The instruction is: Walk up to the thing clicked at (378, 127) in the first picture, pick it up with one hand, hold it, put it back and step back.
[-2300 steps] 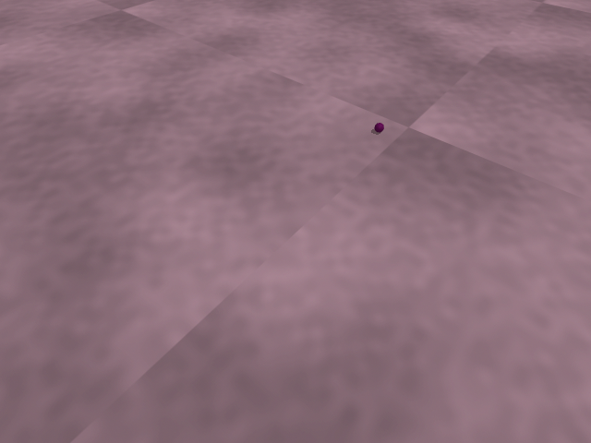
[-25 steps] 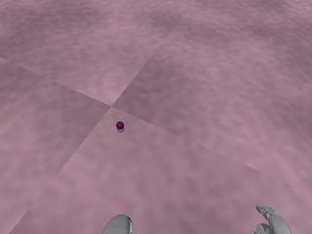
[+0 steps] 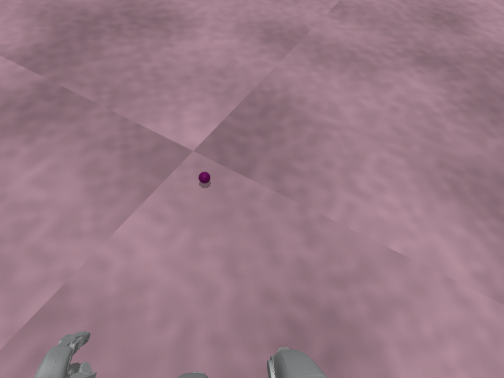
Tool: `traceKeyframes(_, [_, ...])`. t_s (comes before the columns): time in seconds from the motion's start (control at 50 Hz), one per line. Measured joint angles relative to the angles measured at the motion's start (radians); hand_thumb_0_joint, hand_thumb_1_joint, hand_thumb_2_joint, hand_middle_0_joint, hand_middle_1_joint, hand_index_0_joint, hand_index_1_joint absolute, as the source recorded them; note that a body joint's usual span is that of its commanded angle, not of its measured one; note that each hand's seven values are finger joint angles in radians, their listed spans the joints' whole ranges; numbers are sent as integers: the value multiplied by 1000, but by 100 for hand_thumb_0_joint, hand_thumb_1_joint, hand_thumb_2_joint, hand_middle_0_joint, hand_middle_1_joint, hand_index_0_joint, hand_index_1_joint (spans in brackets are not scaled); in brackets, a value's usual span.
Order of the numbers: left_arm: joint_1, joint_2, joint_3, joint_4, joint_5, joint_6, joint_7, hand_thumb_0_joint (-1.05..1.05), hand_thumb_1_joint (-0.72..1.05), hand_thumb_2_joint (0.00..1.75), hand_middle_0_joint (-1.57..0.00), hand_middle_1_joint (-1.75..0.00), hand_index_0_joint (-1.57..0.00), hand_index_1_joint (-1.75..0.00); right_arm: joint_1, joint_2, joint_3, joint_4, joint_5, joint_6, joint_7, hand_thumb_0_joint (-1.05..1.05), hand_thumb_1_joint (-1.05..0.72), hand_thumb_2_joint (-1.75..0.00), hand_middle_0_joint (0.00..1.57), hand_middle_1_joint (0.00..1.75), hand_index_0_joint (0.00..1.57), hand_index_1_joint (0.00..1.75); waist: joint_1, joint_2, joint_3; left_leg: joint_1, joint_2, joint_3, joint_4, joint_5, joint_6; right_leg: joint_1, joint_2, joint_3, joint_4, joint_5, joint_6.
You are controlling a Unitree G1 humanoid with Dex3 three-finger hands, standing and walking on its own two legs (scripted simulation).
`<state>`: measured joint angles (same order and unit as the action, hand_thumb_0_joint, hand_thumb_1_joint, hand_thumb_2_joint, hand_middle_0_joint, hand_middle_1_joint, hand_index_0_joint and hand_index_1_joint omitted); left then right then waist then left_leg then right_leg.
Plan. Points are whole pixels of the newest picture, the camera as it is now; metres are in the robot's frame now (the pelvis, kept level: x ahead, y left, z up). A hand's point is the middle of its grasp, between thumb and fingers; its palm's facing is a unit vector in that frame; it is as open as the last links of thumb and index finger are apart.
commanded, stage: step back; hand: left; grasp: from above
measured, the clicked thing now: (204, 177) +1.03 +0.20 -0.73
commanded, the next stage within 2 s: stand in 1.34 s
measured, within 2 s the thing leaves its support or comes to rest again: neither
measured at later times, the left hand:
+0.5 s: hand out of the picture -0.08 +0.26 -0.13, palm faces +0.01 -0.89 -0.46, open 7.4 cm
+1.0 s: hand out of the picture -0.03 +0.22 -0.13, palm faces +0.03 -0.91 -0.41, open 7.4 cm
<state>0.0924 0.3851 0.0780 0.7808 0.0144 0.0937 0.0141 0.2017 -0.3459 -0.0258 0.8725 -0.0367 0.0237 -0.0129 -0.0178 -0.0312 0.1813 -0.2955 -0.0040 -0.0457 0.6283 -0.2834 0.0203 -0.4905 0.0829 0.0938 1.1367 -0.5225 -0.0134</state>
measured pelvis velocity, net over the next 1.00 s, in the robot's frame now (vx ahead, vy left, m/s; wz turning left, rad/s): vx -0.10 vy -0.05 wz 0.01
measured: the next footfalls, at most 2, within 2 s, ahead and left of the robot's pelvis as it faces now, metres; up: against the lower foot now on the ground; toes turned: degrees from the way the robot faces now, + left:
right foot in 0.20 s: -0.03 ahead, -0.15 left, +0.00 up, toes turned -2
left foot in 0.52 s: -0.08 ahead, +0.10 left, +0.00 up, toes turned -3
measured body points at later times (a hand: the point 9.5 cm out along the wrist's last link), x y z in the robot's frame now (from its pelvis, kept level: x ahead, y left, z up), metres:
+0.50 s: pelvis -0.13 -0.03 +0.00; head -0.11 -0.05 +0.44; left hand -0.08 +0.30 -0.10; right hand -0.07 -0.35 -0.14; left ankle -0.12 +0.10 -0.72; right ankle -0.13 -0.16 -0.73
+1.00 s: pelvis -0.10 -0.05 +0.00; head -0.09 -0.07 +0.45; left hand -0.03 +0.26 -0.10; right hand -0.04 -0.36 -0.13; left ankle -0.09 +0.10 -0.69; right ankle -0.07 -0.15 -0.73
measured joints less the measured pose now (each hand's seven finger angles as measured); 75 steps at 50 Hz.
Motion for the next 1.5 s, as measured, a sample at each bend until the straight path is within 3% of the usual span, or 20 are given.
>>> traceKeyframes(0.08, [44,2,1,15,0,-9,-10,1,90,90,-21,-30,-20,-30,-42,-15,-5,-29,1,-1,-4,1,-90,-90,21,30,20,30,19,2,-28,-53,34,14,-31,59,-10,58,5,33,50,22,15])
traceKeyframes(0.18, [93,10,-5,67,7,-48,-11,1,90,90,-21,-30,-20,-30,-109,-46,-16,-68,1,1,5,1,-90,-90,21,30,20,30,44,9,-31,-134,67,48,13,90,-26,258,-76,-27,-395,51,19])
traceKeyframes(0.22, [99,-19,-5,115,16,-67,-8,1,90,90,-21,-30,-20,-30,-133,-75,-26,-61,5,11,7,1,-90,-90,21,30,20,30,34,84,-15,-166,106,6,78,69,-11,308,-37,-67,-495,96,14])
traceKeyframes(0.28, [151,-35,-14,144,33,-71,-15,1,90,90,-21,-30,-20,-30,-93,-70,-36,-29,10,29,-2,1,-91,-90,21,30,20,30,52,90,-64,-195,24,-71,198,-144,-13,280,-46,-62,-462,105,-2])
traceKeyframes(0.38, [191,-36,-10,172,31,-84,-7,1,90,90,-21,-30,-21,-30,-23,-73,-33,29,18,24,9,1,-91,-90,21,30,20,30,52,83,-111,-165,-49,-92,339,-117,-25,274,-88,-64,-504,151,4])
traceKeyframes(0.5, [164,-1,0,148,36,-104,-12,1,90,90,-21,-30,-21,-30,33,-61,-37,90,3,14,36,1,-91,-90,21,30,20,30,42,88,-113,-10,-9,-18,91,-179,-33,237,-109,-120,-483,154,3])
traceKeyframes(0.56, [148,29,3,147,30,-94,-10,1,90,90,-21,-30,-21,-30,29,-26,-41,113,-4,-6,43,1,-91,-90,21,30,20,30,53,14,-86,56,-52,29,-38,-19,-19,218,-159,-86,-427,130,-4])
traceKeyframes(0.64, [155,24,-4,184,18,-86,-15,1,90,90,-21,-30,-20,-30,52,-15,-41,96,-5,-34,52,1,-91,-90,21,30,20,30,25,24,-113,67,-34,28,-55,-21,15,151,-115,-86,-274,13,-18])
traceKeyframes(0.7, [151,29,-2,189,13,-100,-26,1,90,90,-21,-30,-20,-30,61,-11,-38,90,-4,-42,51,1,-90,-90,21,30,20,30,15,21,-115,89,-18,28,-88,-7,9,126,-110,-100,-287,41,-20])
traceKeyframes(0.78, [138,25,2,188,10,-122,-29,1,90,90,-21,-30,-20,-30,63,-24,-36,87,2,-35,50,1,-90,-90,21,30,20,30,4,29,-109,88,3,21,-56,-31,-20,172,-104,-124,-478,135,-15])
traceKeyframes(0.82, [127,9,2,193,14,-135,-20,1,90,90,-21,-30,-20,-30,58,-39,-35,91,10,-19,42,1,-90,-90,21,30,20,30,5,62,-102,68,31,3,21,-79,-23,201,-78,-148,-533,276,-16])
traceKeyframes(0.86, [121,-11,-3,193,25,-142,-14,1,90,90,-21,-30,-20,-30,55,-43,-34,101,15,-3,28,1,-90,-90,21,30,20,30,10,83,-110,24,8,-57,129,-165,-11,203,-66,-167,-518,260,-23])
traceKeyframes(0.92, [117,-32,-12,192,28,-138,-14,1,90,90,-21,-30,-20,-30,47,-44,-33,113,15,3,24,1,-91,-90,21,30,20,30,31,79,-119,-38,-24,-55,258,-204,-11,217,-79,-162,-532,244,-38])
traceKeyframes(1.0, [114,-51,-21,194,24,-144,-14,1,90,90,-21,-30,-21,-30,40,-59,-35,119,11,-7,27,1,-91,-90,21,30,20,30,39,92,-118,-81,-11,-63,274,-153,-19,242,-88,-169,-576,254,-25])
traceKeyframes(1.12, [94,-28,-20,197,15,-139,-12,1,90,90,-21,-30,-21,-30,23,-59,-34,133,6,-16,30,1,-91,-90,21,30,20,30,37,77,-95,-30,37,-3,48,-112,-24,239,-123,-182,-533,208,1])
traceKeyframes(1.16, [80,-13,-19,200,8,-129,-9,1,90,90,-21,-30,-21,-30,8,-49,-35,143,6,-24,25,1,-91,-90,20,30,20,30,37,52,-78,5,22,19,-29,22,-33,230,-148,-174,-484,176,16])
traceKeyframes(1.2, [68,-2,-18,207,-2,-115,-3,1,90,90,-21,-30,-21,-30,-11,-30,-31,151,7,-30,21,1,-91,-90,20,30,20,30,46,22,-67,16,4,41,-27,16,-37,221,-167,-149,-452,167,21])
traceKeyframes(1.24, [58,1,-22,217,-12,-106,-2,1,90,90,-21,-30,-20,-30,-26,-21,-21,153,14,-29,22,1,-91,-90,21,30,20,30,43,27,-76,6,13,38,-2,-11,-32,228,-149,-133,-469,167,8])
traceKeyframes(1.32, [38,5,-30,243,-10,-108,-3,1,90,90,-21,-30,-20,-30,-76,3,-2,165,23,-19,22,1,-91,-90,21,30,20,30,42,34,-88,6,33,33,12,-31,-32,262,-125,-129,-532,184,44])
traceKeyframes(1.5, [0,-22,-68,304,-10,-105,-16,1,90,90,-20,-30,-20,-30,-160,18,20,188,29,-52,26,1,-91,-90,21,30,20,30,43,29,-101,84,23,47,-128,31,-27,336,-134,-121,-670,249,54])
